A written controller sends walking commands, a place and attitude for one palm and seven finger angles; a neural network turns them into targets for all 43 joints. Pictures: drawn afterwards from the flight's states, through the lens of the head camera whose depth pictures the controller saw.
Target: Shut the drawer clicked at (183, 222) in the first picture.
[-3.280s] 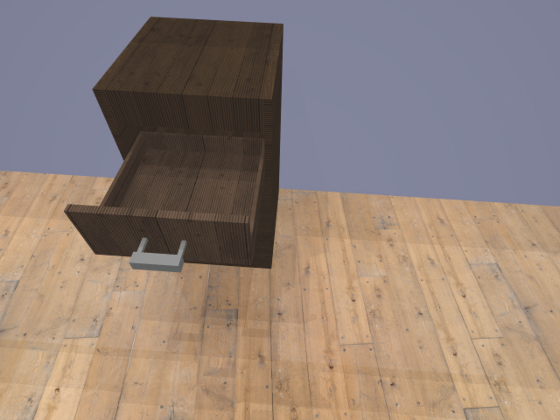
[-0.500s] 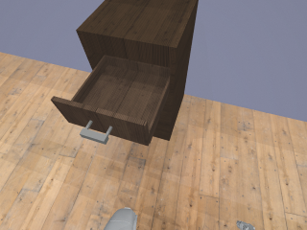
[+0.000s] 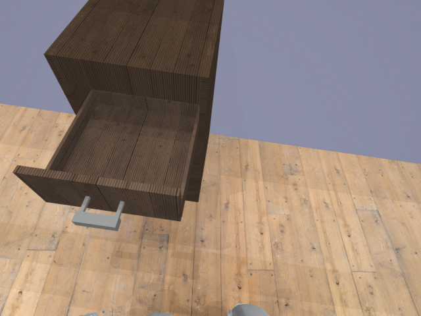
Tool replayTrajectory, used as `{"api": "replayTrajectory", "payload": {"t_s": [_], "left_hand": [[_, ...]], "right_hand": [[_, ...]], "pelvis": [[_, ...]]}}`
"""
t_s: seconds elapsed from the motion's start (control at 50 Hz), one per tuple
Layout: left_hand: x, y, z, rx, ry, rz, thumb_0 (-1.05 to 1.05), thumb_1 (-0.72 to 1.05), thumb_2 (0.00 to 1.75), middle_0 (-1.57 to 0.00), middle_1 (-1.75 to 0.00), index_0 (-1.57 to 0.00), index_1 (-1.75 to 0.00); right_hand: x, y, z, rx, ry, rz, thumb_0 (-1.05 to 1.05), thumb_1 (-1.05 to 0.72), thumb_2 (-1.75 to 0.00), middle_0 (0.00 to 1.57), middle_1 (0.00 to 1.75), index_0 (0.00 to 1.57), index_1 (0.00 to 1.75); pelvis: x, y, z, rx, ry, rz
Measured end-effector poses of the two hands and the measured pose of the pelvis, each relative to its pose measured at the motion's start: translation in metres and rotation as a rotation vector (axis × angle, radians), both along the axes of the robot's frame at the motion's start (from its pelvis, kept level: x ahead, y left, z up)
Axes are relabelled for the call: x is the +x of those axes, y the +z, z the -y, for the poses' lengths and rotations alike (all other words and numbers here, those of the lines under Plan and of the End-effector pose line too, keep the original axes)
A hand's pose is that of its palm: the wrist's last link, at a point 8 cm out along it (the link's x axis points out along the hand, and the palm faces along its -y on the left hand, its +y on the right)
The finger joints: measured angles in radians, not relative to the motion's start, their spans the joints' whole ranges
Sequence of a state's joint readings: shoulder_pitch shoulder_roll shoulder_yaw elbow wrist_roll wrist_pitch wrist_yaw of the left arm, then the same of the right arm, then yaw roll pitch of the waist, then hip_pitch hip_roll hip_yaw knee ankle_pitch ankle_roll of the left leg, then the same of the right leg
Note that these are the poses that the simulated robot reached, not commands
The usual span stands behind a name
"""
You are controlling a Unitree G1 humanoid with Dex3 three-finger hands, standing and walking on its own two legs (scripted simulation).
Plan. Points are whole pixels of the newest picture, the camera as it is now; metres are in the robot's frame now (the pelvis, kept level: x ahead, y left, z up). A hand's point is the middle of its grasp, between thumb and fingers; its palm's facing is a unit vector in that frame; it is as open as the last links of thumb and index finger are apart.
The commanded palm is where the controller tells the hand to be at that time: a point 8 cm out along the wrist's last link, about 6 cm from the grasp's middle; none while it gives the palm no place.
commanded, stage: come to a stop and stand still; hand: left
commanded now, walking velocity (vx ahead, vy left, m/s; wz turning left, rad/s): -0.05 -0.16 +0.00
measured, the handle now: (100, 211) +0.34 +0.29 -0.16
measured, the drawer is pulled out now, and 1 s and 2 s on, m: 0.30 0.30 0.30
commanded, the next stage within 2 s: look again from close up in 1.08 s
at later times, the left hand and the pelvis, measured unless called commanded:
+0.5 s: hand out of the picture +0.11 +0.10 -0.18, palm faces +0.01 -0.98 -0.19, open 7.3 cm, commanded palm none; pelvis +0.02 -0.07 -0.01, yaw +0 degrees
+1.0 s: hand out of the picture +0.00 +0.05 -0.18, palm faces +0.05 -0.98 -0.17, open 7.4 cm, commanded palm none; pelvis +0.04 -0.10 +0.00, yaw +0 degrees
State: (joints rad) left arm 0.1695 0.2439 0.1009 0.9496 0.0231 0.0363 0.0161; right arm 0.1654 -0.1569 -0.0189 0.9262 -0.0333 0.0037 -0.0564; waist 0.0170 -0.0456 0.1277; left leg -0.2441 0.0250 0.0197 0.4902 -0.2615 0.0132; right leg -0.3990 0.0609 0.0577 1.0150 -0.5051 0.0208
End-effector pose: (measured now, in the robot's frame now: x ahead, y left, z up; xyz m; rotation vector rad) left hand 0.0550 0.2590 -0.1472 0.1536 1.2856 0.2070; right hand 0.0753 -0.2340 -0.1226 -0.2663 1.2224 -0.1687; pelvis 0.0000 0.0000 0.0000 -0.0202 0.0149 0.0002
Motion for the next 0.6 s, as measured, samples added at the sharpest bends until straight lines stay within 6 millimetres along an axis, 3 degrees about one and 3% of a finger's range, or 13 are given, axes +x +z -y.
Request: {"api": "replayTrajectory", "payload": {"t_s": [0.14, 0.3, 0.38, 0.46, 0.6], "left_hand": [[0.045, 0.011, 0.011, 0.01, -0.103, 0.031, 0.0, 0.91, 0.9, -0.19, -0.3, -0.19, -0.3], [0.075, 0.011, 0.067, 0.022, -0.181, 0.096, 0.0, 0.91, 0.9, -0.19, -0.3, -0.19, -0.3], [0.066, 0.014, 0.093, 0.005, -0.175, 0.077, 0.0, 0.91, 0.9, -0.19, -0.3, -0.19, -0.3], [0.05, 0.006, 0.11, -0.03, -0.118, 0.072, 0.0, 0.9, 0.9, -0.2, -0.3, -0.2, -0.3], [0.015, 0.001, 0.113, -0.026, -0.026, 0.012, -0.02, 0.94, 0.9, -0.2, -0.3, -0.2, -0.3]], "right_hand": [[-0.066, -0.002, 0.009, 0.021, -0.105, -0.156, 0.0, -0.91, -0.89, 0.2, 0.3, 0.2, 0.3], [-0.124, -0.024, 0.052, 0.061, -0.225, -0.273, 0.0, -0.91, -0.89, 0.2, 0.3, 0.2, 0.3], [-0.124, -0.027, 0.068, 0.061, -0.234, -0.277, 0.0, -0.91, -0.9, 0.2, 0.3, 0.2, 0.3], [-0.106, -0.026, 0.075, 0.057, -0.203, -0.237, 0.0, -0.91, -0.9, 0.2, 0.3, 0.2, 0.3], [-0.064, -0.024, 0.069, 0.095, -0.123, -0.163, 0.0, -0.91, -0.9, 0.2, 0.3, 0.2, 0.3]], "pelvis": [[0.003, 0.006, 0.01, -0.023, -0.038, -0.014], [0.008, -0.008, 0.049, 0.02, -0.058, -0.01], [0.011, -0.005, 0.06, 0.015, -0.026, 0.017], [0.016, -0.006, 0.069, 0.014, -0.009, 0.043], [0.02, -0.003, 0.085, 0.024, -0.003, 0.047]]}}
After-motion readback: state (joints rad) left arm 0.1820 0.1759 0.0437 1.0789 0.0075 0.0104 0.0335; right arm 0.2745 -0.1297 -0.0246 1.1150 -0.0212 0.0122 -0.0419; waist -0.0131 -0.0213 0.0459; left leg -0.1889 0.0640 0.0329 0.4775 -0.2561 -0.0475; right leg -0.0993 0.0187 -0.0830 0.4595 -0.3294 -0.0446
